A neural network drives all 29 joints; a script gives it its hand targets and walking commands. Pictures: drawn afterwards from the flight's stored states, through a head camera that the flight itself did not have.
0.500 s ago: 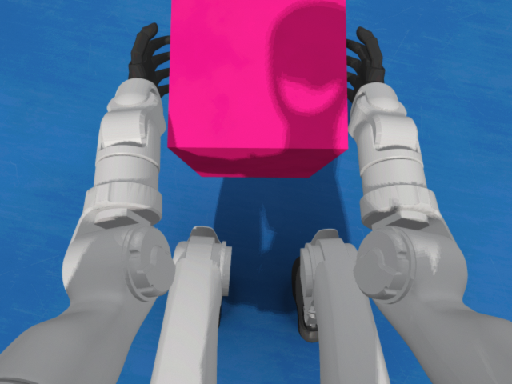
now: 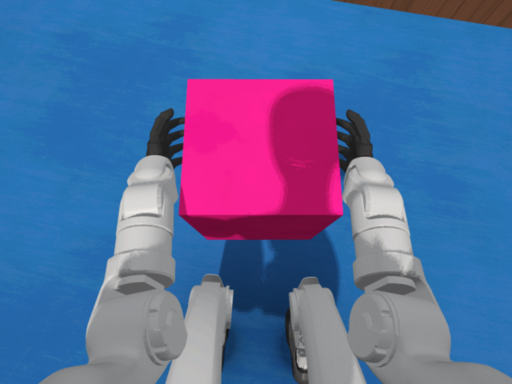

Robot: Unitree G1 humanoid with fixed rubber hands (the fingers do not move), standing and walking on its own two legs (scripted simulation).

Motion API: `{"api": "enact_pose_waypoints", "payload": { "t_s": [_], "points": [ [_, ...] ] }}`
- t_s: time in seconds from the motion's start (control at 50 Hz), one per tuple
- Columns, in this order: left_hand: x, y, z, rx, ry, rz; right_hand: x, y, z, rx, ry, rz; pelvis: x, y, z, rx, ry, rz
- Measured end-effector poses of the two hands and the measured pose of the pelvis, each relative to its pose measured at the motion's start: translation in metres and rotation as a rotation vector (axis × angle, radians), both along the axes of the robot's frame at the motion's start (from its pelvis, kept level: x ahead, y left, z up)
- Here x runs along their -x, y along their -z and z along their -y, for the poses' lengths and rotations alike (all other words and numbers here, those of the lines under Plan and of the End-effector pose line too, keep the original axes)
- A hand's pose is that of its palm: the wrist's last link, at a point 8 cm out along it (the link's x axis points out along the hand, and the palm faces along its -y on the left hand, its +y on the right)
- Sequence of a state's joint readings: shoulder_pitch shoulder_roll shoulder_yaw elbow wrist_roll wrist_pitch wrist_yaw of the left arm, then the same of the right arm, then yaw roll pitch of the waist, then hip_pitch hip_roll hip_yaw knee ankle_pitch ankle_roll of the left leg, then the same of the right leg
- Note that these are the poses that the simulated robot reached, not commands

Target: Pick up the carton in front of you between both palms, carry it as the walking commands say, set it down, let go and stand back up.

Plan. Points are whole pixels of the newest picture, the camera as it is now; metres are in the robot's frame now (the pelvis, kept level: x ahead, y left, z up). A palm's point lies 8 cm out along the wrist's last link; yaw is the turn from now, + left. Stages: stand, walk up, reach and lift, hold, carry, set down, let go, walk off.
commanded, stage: reach and lift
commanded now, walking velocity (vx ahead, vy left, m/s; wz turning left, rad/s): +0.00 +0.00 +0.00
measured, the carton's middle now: (259, 173) +0.45 +0.01 -0.11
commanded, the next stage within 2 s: hold in 1.86 s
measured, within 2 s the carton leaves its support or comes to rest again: neither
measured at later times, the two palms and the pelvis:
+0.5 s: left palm (121, 144) +0.39 +0.16 +0.12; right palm (420, 145) +0.40 -0.14 +0.12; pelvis +0.05 +0.00 +0.14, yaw +1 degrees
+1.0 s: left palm (51, 119) +0.36 +0.15 +0.23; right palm out of the picture +0.36 -0.15 +0.23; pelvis +0.06 +0.00 +0.20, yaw +1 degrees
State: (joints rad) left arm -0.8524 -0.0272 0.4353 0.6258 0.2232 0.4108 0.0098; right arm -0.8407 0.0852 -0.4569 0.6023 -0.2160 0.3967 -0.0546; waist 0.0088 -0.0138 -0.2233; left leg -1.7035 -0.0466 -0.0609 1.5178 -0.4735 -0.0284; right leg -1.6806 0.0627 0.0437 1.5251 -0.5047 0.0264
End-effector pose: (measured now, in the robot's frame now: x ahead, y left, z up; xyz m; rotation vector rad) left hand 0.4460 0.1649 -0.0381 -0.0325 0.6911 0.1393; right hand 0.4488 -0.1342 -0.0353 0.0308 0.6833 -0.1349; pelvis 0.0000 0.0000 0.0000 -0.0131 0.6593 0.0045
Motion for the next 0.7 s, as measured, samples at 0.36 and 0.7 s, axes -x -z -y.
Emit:
{"api": "enact_pose_waypoints", "payload": {
  "t_s": [0.36,0.7],
  "points": [
    [0.037,-0.113,0.005,0.003,-0.007,-0.001,0.036,-0.113,0.005,-0.002,-0.003,-0.001,-0.033,-0.102,0.000,-0.009,-0.002,0.204],
    [0.069,-0.216,0.010,0.001,-0.007,0.016,0.069,-0.215,0.011,0.000,-0.005,0.015,-0.064,-0.181,0.002,-0.014,-0.006,0.496]
  ]
}}
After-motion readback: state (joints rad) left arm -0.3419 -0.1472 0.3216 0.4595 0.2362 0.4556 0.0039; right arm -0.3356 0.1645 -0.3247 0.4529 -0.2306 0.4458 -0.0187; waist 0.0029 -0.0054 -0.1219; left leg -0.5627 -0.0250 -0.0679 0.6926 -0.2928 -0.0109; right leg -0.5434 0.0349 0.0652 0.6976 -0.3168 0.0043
